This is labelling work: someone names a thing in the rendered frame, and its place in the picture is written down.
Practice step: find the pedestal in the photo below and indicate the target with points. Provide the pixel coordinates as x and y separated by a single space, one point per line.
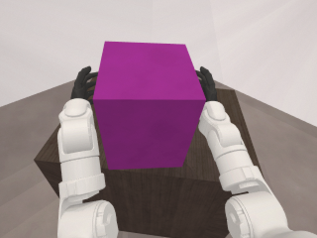
175 202

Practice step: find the left robot upper arm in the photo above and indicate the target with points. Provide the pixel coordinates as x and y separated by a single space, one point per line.
94 219

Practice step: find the robot right forearm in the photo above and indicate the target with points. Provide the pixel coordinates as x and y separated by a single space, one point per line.
236 169

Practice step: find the right robot upper arm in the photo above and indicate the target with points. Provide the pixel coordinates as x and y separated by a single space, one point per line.
259 215

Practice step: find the carton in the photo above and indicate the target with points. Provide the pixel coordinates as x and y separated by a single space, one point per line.
148 101

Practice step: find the robot left forearm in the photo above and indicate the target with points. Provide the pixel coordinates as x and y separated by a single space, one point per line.
78 153

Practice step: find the robot right hand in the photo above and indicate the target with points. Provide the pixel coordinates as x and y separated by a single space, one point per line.
207 83

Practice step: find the robot left hand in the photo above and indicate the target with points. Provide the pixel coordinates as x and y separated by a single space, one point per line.
81 85

